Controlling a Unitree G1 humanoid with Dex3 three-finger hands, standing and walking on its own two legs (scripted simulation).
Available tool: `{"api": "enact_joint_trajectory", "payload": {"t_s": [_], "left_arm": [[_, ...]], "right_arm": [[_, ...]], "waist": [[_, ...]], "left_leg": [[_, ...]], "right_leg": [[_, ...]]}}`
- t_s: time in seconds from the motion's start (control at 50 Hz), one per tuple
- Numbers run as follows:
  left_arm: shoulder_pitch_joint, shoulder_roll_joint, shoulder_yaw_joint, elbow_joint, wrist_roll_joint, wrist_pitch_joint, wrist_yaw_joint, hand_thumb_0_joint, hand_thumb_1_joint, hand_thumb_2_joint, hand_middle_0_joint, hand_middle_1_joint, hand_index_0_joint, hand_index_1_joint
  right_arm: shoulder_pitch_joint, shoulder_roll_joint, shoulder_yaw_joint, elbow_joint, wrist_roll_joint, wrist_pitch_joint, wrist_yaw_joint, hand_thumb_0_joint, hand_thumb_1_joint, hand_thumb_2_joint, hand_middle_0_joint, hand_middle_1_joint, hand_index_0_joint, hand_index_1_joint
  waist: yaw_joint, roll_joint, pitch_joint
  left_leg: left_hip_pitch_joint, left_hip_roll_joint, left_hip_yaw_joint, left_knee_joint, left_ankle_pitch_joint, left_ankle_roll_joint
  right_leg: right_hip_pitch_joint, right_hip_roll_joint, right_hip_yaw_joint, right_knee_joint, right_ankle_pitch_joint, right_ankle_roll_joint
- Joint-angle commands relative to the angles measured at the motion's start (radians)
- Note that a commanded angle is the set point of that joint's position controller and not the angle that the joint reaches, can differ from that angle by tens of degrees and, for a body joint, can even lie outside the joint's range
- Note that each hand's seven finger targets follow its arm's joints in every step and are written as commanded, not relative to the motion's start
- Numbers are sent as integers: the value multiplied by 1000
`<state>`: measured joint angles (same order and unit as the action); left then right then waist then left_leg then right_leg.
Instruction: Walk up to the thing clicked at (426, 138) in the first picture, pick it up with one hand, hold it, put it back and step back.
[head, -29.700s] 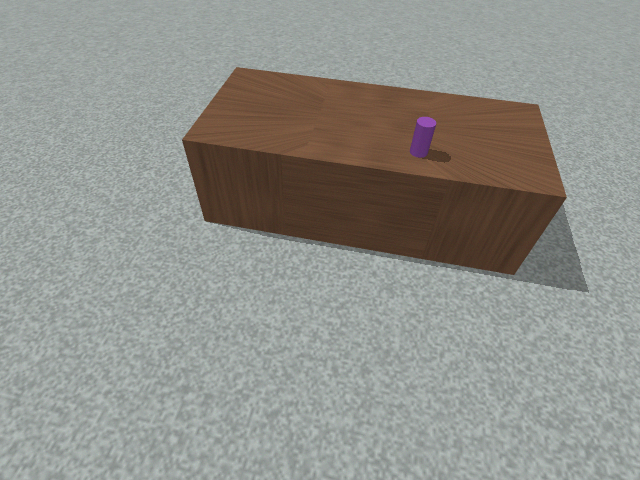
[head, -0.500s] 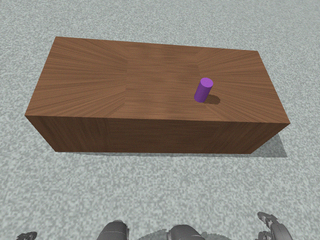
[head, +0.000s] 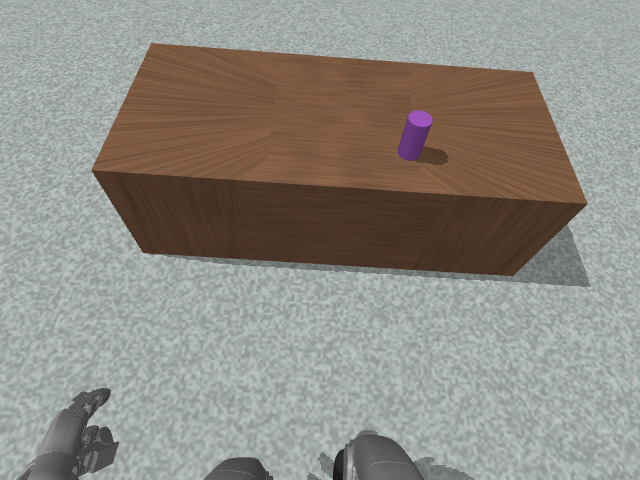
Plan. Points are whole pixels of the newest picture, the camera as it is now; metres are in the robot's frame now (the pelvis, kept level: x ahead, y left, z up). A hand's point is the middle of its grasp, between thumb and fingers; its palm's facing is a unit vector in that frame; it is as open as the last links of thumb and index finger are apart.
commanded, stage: step back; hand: right
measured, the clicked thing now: (414, 136) +0.92 -0.25 -0.27
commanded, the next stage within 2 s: stand in 1.56 s
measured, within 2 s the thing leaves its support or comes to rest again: neither
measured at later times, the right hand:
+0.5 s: hand out of the picture -0.04 -0.34 -0.14, palm faces -0.01 +0.93 -0.38, open 7.3 cm
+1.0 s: hand out of the picture -0.13 -0.33 -0.14, palm faces -0.06 +0.94 -0.35, open 7.3 cm
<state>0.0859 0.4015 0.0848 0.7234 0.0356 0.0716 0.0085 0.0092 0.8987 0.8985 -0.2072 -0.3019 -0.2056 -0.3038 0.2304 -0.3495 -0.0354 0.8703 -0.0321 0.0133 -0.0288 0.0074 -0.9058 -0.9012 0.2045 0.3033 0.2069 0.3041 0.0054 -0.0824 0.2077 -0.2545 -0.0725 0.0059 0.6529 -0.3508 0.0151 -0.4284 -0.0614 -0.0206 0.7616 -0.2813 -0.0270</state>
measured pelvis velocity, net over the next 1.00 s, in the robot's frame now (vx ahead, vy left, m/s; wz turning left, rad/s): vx -0.20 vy -0.07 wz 0.04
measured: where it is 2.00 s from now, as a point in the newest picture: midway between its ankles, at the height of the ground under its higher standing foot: outside the picture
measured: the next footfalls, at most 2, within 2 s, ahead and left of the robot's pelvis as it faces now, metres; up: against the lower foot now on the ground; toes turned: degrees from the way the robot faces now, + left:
right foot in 0.32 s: -0.12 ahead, -0.17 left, +0.00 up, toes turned +1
left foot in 0.68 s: -0.19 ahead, +0.08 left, +0.00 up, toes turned +1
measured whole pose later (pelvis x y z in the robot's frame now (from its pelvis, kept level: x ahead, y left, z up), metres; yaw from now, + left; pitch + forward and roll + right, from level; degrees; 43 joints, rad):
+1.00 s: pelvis -0.20 -0.07 +0.01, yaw +3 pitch -3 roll -1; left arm 0.24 0.37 0.08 1.00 0.04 -0.04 -0.01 0.01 0.90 0.90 -0.21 -0.30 -0.20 -0.30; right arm 0.23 -0.38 -0.05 0.97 -0.03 0.02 0.02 0.01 -0.90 -0.90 0.21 0.30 0.21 0.30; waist 0.00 0.04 0.06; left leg -0.22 0.04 -0.07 0.71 -0.44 0.00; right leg -0.28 0.03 -0.07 0.61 -0.27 -0.03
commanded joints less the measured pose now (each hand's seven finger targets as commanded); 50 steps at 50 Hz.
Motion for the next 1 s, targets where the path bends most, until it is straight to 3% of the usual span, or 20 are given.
{"api": "enact_joint_trajectory", "payload": {"t_s": [0.0,0.08,0.22,0.3,0.34,0.36,0.38,0.44,0.58,0.62,0.66,0.68,0.7,0.72,0.78,0.86,0.9,0.94,0.96,0.98], "left_arm": [[17,174,56,-85,-12,3,22,0,900,900,-200,-300,-200,-300],[86,171,63,-22,-23,5,6,0,900,900,-200,-300,-200,-300],[106,146,37,5,-15,-35,4,0,900,900,-200,-300,-200,-300],[241,157,46,116,-15,-54,10,0,900,900,-200,-300,-200,-300],[205,327,88,90,12,-57,9,0,900,900,-200,-300,-200,-300],[135,410,95,49,22,-54,14,0,900,900,-200,-300,-200,-300],[52,374,88,33,13,-61,22,0,900,900,-200,-300,-200,-300],[-14,236,56,44,10,-79,25,0,900,900,-200,-300,-200,-300],[142,266,77,85,18,-95,21,0,900,900,-200,-300,-200,-300],[131,283,74,94,11,-89,14,0,900,900,-200,-300,-200,-300],[106,248,52,92,5,-79,11,0,900,900,-200,-300,-200,-300],[128,179,30,91,2,-77,10,0,900,900,-200,-300,-200,-300],[122,107,11,79,-15,-81,7,0,900,900,-200,-300,-200,-300],[17,201,36,89,-11,-86,16,0,900,900,-200,-300,-200,-300],[73,197,36,132,-21,-104,-8,0,900,900,-200,-300,-200,-300],[89,172,35,166,-16,-114,-17,0,900,900,-200,-300,-200,-300],[158,152,34,201,-12,-126,-8,0,900,900,-200,-300,-200,-300],[234,185,50,230,2,-141,8,0,900,900,-200,-300,-200,-300],[240,274,69,222,16,-150,15,0,900,900,-200,-300,-200,-300],[182,321,76,198,12,-147,14,0,900,900,-200,-300,-200,-300]], "right_arm": [[-4,-430,-115,-124,-12,-31,-16,0,-900,-900,200,300,200,300],[-107,-284,-76,-131,-12,-33,-27,0,-900,-900,200,300,200,300],[-66,-287,-81,-136,-11,-1,-12,0,-900,-900,200,300,200,300],[-139,-289,-72,-140,13,35,4,0,-900,-900,200,300,200,300],[-140,-177,-46,-180,21,31,-3,0,-900,-900,200,300,200,300],[-192,-226,-72,-183,14,37,-20,0,-900,-900,200,300,200,300],[-165,-270,-91,-156,20,36,-18,0,-900,-900,200,300,200,300],[-67,-234,-65,-80,26,33,-2,0,-900,-900,200,300,200,300],[-107,-242,-71,-67,-6,2,25,0,-900,-900,200,300,200,300],[-74,-240,-75,-38,-11,-8,35,0,-900,-900,200,300,200,300],[35,-230,-85,21,-15,-18,40,0,-900,-900,200,300,200,300],[62,-249,-99,44,-21,-26,37,0,-900,-900,200,300,200,300],[57,-314,-111,34,-33,-30,32,0,-900,-900,200,300,200,300],[14,-392,-113,13,-21,-30,36,0,-900,-900,200,300,200,300],[-122,-277,-77,0,-23,-40,37,0,-900,-900,200,300,200,300],[-75,-285,-85,17,-12,-38,43,0,-900,-900,200,300,200,300],[-111,-259,-73,9,0,-22,45,0,-900,-900,200,300,200,300],[-67,-172,-46,9,8,-15,39,0,-900,-900,200,300,200,300],[-66,-128,-33,-16,14,-18,37,0,-900,-900,200,300,200,300],[-66,-206,-54,0,5,-14,23,0,-900,-900,200,300,200,300]], "waist": [[-36,306,-260],[38,183,-199],[-22,300,-287],[36,277,-326],[34,-146,-227],[100,-208,-163],[48,-164,-108],[-36,-1,-140],[78,-123,-208],[64,-152,-203],[-4,-85,-232],[-6,78,-249],[-14,305,-227],[-59,258,-131],[17,200,-45],[-16,255,-92],[36,254,-140],[65,102,-209],[70,-94,-201],[63,-7,-160]], "left_leg": [[-52,532,-595,-299,489,317],[-33,317,-238,-225,525,202],[176,307,-172,-110,537,228],[-14,230,-105,25,317,130],[-404,-12,-73,277,-222,15],[-313,1,-180,476,-297,-19],[-252,45,-233,560,-250,-17],[-274,-37,-191,603,-95,-15],[-274,82,-96,148,-194,-41],[-123,84,-40,-28,-241,-15],[130,52,-22,-295,-43,21],[258,104,-160,-318,-90,43],[294,311,-512,-411,-297,114],[30,419,-644,-464,-538,232],[-53,287,-344,-397,-288,176],[-53,259,-274,-359,-206,145],[-127,229,-185,-245,-188,115],[-221,145,-98,17,-118,61],[-391,9,-57,226,-195,12],[-329,57,-141,296,-256,10]], "right_leg": [[-23,110,180,421,-400,14],[-78,166,244,574,-214,13],[6,69,85,38,-232,68],[272,94,-9,-363,46,24],[249,-196,463,-399,-44,-94],[-39,-383,679,-508,-86,-265],[-140,-396,661,-528,-118,-276],[46,-150,233,-308,207,-139],[305,-214,365,-383,-388,-178],[209,-220,333,-383,-361,-171],[89,-153,213,-247,-235,-101],[-54,-80,134,-81,-237,-59],[-256,50,11,129,-284,7],[-210,18,63,154,-289,14],[-68,2,64,77,-180,5],[84,57,-29,-92,-128,19],[267,84,-57,-248,-25,7],[456,9,110,-372,-53,-11],[469,-220,508,-509,-222,-97],[300,-357,635,-548,-378,-194]]}}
